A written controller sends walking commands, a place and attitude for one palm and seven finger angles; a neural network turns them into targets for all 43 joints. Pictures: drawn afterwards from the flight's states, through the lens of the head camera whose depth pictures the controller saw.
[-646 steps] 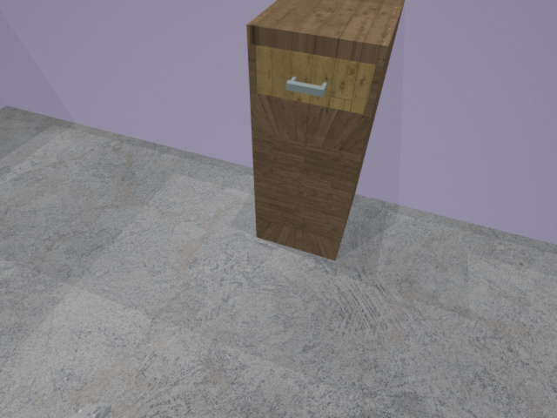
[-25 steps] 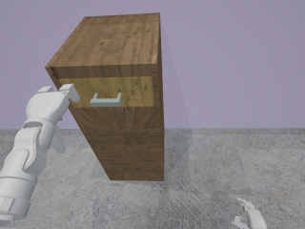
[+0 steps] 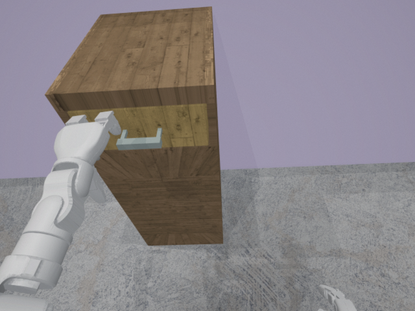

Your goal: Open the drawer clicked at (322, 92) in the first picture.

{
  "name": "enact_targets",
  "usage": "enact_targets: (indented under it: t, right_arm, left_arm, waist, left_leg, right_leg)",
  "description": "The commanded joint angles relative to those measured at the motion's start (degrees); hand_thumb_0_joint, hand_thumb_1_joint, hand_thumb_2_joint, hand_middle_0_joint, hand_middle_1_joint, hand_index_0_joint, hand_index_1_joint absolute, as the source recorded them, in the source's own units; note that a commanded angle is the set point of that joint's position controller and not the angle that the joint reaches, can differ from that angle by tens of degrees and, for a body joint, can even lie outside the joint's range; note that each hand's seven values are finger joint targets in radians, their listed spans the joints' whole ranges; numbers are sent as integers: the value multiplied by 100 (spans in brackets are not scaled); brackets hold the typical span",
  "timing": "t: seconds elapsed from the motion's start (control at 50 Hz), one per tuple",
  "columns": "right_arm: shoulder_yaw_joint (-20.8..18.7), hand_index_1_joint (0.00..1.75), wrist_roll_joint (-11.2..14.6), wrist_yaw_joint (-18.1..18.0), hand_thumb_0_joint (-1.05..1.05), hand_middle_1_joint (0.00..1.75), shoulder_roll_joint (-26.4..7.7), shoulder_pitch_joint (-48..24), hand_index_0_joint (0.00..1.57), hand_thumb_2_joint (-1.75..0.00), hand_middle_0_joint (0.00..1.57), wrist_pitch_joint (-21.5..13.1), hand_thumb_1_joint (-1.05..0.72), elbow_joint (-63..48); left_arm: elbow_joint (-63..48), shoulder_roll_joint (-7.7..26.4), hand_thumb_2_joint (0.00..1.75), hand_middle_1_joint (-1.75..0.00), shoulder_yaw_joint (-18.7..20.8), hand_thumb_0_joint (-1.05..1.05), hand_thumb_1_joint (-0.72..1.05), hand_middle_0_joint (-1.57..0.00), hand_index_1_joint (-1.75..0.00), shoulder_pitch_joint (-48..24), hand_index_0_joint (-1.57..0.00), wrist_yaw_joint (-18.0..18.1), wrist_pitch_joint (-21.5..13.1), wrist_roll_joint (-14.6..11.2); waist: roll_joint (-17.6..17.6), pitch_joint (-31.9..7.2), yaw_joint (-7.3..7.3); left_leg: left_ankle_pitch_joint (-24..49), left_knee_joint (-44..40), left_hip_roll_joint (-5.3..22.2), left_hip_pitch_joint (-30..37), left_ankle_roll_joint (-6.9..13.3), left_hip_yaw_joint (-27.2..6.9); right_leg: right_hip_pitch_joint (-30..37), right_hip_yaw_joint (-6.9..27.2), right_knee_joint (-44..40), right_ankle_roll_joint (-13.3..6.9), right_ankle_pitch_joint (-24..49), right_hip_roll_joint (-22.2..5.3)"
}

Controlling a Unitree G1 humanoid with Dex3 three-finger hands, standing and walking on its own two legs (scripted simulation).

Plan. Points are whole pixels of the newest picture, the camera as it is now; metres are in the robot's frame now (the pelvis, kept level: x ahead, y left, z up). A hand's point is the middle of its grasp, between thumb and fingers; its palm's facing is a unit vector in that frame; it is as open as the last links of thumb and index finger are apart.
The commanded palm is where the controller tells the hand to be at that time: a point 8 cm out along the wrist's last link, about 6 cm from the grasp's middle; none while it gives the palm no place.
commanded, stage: move the hooked fingers above the handle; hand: left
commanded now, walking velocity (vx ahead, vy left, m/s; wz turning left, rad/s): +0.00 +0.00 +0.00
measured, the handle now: (140, 137) +0.49 +0.22 +0.03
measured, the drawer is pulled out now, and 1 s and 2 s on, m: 0.00 0.00 0.00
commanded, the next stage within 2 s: none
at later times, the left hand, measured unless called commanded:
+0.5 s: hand (118, 151) +0.41 +0.23 +0.08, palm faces -0.08 -0.03 -1.00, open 13.9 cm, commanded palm +0.40 +0.23 +0.15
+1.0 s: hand (114, 149) +0.42 +0.25 +0.07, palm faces -0.14 -0.02 -0.99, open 13.8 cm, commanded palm +0.42 +0.25 +0.15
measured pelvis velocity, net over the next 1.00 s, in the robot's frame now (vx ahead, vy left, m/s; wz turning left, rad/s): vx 0.00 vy -0.02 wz -0.03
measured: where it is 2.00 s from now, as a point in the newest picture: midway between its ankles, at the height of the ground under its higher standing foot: outside the picture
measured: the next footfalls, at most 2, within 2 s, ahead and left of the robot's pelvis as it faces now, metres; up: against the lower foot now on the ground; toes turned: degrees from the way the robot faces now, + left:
none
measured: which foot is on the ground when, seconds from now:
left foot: down 0.00-1.00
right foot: down 0.00-1.00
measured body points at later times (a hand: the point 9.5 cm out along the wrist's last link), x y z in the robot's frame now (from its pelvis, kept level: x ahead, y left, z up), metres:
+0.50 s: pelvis +0.01 +0.00 +0.00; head +0.04 -0.02 +0.45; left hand +0.41 +0.23 +0.14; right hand +0.12 -0.25 -0.14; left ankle -0.01 +0.10 -0.73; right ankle -0.03 -0.12 -0.73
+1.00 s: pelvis +0.00 -0.02 +0.00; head +0.05 -0.04 +0.44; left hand +0.43 +0.25 +0.12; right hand +0.08 -0.29 -0.13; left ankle -0.01 +0.10 -0.73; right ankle -0.03 -0.12 -0.73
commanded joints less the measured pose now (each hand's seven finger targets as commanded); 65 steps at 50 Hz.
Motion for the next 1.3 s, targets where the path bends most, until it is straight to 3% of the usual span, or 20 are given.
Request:
enact_targets:
  t: [0.0, 0.1, 0.18, 0.26, 0.32, 0.38, 0.46, 0.54, 0.6, 0.66, 0.68, 0.76, 0.86, 0.94, 1.02, 1.1, 1.14, 1.18, 1.2, 1.28]
  right_arm:
    - [-245, 30, -21, -112, 0, 30, -682, -431, 20, -90, 20, -262, -90, -786]
    - [-241, 30, -60, -117, 0, 30, -613, -194, 20, -90, 20, -288, -90, -602]
    - [-190, 30, -42, -60, 0, 30, -601, -182, 20, -90, 20, -191, -90, -571]
    - [-227, 30, -63, -7, 0, 30, -687, -162, 20, -90, 20, -92, -90, -630]
    - [-268, 30, -41, 32, 0, 30, -696, -127, 20, -90, 20, -56, -90, -724]
    - [-291, 30, -19, -23, 0, 30, -744, -34, 20, -90, 20, -49, -90, -717]
    - [-316, 30, -52, -145, 0, 30, -725, 124, 20, -90, 20, -95, -90, -615]
    - [-356, 30, -51, -208, 0, 30, -661, 353, 20, -90, 20, -168, -90, -436]
    - [-358, 30, -54, -200, 0, 30, -651, 442, 20, -90, 20, -216, -90, -363]
    - [-343, 30, -71, -194, 0, 30, -690, 371, 20, -90, 20, -171, -90, -395]
    - [-312, 30, -53, -188, 0, 30, -676, 358, 20, -90, 20, -153, -90, -442]
    - [-340, 30, 4, -196, 0, 30, -798, 383, 20, -90, 20, -68, -90, -532]
    - [-311, 30, 52, -320, 0, 30, -861, 386, 20, -90, 20, -47, -90, -594]
    - [-421, 30, 4, -360, 0, 30, -764, 550, 20, -90, 20, -134, -90, -592]
    - [-519, 30, -9, -335, 0, 30, -714, 737, 20, -90, 20, -230, -90, -454]
    - [-520, 30, -2, -245, 0, 30, -751, 825, 20, -90, 20, -275, -90, -290]
    - [-486, 30, -6, -196, 0, 30, -787, 775, 20, -90, 20, -242, -90, -278]
    - [-448, 30, 7, -159, 0, 30, -819, 732, 20, -90, 20, -186, -90, -314]
    - [-449, 30, 4, -128, 0, 30, -803, 697, 20, -90, 20, -166, -90, -343]
    - [-382, 30, 22, -156, 0, 30, -871, 619, 20, -90, 20, -48, -90, -429]
  left_arm:
    - [-1376, 1147, 30, -120, 313, 0, -50, -30, -120, -2647, -30, 70, -244, 168]
    - [-946, 1256, 30, -120, 550, 0, -50, -30, -120, -3155, -30, 432, -454, 285]
    - [-143, 1279, 30, -120, 689, 0, -50, -30, -120, -3048, -30, 653, -159, 339]
    - [174, 1221, 30, -120, 583, 0, -50, -30, -120, -2829, -30, 570, 170, 439]
    - [8, 739, 30, -120, 57, 0, -50, -30, -120, -2868, -30, 296, 203, 351]
    - [1, 679, 30, -120, -105, 0, -50, -30, -120, -3202, -30, 30, -1, 251]
    - [-116, 1075, 30, -120, 144, 0, -50, -30, -120, -3956, -30, 66, -568, 301]
    - [416, 1492, 30, -120, 676, 0, -50, -30, -120, -4214, -30, 529, -967, 419]
    - [959, 1635, 30, -120, 859, 0, -50, -30, -120, -4312, -30, 910, -880, 474]
    - [1506, 2134, 30, -120, 1281, 0, -50, -30, -120, -3860, -30, 1081, -576, 541]
    - [1632, 1914, 30, -120, 996, 0, -50, -30, -120, -3886, -30, 1041, -455, 528]
    - [2133, 1832, 30, -120, 823, 0, -50, -30, -120, -3323, -30, 563, -197, 466]
    - [2115, 1957, 30, -120, 798, 0, -50, -30, -120, -3556, -30, 137, -547, 366]
    - [1151, 2006, 30, -120, 835, 0, -50, -30, -120, -4162, -30, 192, -1323, 478]
    - [839, 1886, 30, -120, 853, 0, -50, -30, -120, -4539, -30, 591, -1693, 426]
    - [1332, 1821, 30, -120, 860, 0, -50, -30, -120, -4602, -30, 1009, -1359, 396]
    - [1664, 1929, 30, -120, 934, 0, -50, -30, -120, -4466, -30, 1085, -1042, 431]
    - [1874, 1999, 30, -120, 891, 0, -50, -30, -120, -4427, -30, 1026, -772, 481]
    - [2050, 1689, 30, -120, 660, 0, -50, -30, -120, -4233, -30, 956, -613, 473]
    - [2146, 1925, 30, -120, 777, 0, -50, -30, -120, -4154, -30, 710, -450, 528]
  waist:
    - [-190, -1777, -206]
    - [33, -1806, -132]
    - [-123, -1724, -6]
    - [-246, -2144, 11]
    - [-275, -2144, -175]
    - [-569, -1909, -349]
    - [-341, -1914, -381]
    - [-81, -2012, -295]
    - [-75, -2060, -247]
    - [-272, -2319, -47]
    - [-235, -2271, -108]
    - [-862, -2203, -191]
    - [-1204, -1572, -353]
    - [-161, -2170, -406]
    - [209, -2279, -542]
    - [35, -2213, -575]
    - [35, -2243, -471]
    - [70, -2389, -408]
    - [-16, -2332, -388]
    - [-555, -2079, -363]
  left_leg:
    - [2318, -74, 154, 1252, 39, 137]
    - [2628, -42, 224, 1406, -160, -14]
    - [2579, -98, 200, 985, -198, 89]
    - [2968, -40, 219, 983, -164, 197]
    - [3107, 60, 247, 1136, -82, 199]
    - [2710, 67, 226, 1027, 21, 201]
    - [2322, 141, 141, 964, 60, 202]
    - [2219, 235, 128, 782, 32, 223]
    - [2046, 238, 110, 466, 28, 300]
    - [1999, 197, 65, 105, 44, 424]
    - [1916, 180, 63, 7, 57, 482]
    - [1855, 152, 63, -211, 123, 624]
    - [1256, 53, 69, -473, 188, 664]
    - [1609, 260, 57, 81, 223, 592]
    - [1766, 431, 100, 406, 192, 467]
    - [1821, 446, 129, 360, 133, 407]
    - [1894, 389, 138, 273, 95, 429]
    - [2057, 351, 147, 243, 67, 449]
    - [2057, 332, 156, 273, 69, 472]
    - [1908, 181, 188, 89, 99, 471]
  right_leg:
    - [287, -377, -169, -189, 1799, 58]
    - [-9, -486, -74, -275, 1562, 120]
    - [223, -499, -50, -300, 1687, 118]
    - [538, -428, -14, -276, 2094, 92]
    - [410, -413, -36, -216, 2223, 68]
    - [288, -388, -112, -189, 2165, 68]
    - [190, -313, -91, -223, 2035, 64]
    - [5, -321, 55, -266, 1913, 95]
    - [31, -319, 124, -273, 1869, 102]
    - [595, -220, 120, -239, 2133, 80]
    - [654, -197, 102, -206, 2240, 39]
    - [1057, -109, -27, -82, 2818, -25]
    - [868, -23, -199, 34, 2640, -122]
    - [592, 25, -41, -76, 2624, -50]
    - [-7, -78, 34, -143, 2106, 50]
    - [-276, -235, 99, -174, 1853, 112]
    - [-179, -277, 134, -192, 1884, 119]
    - [2, -286, 158, -204, 2040, 108]
    - [14, -310, 137, -200, 2034, 116]
    - [225, -295, 18, -174, 1992, 87]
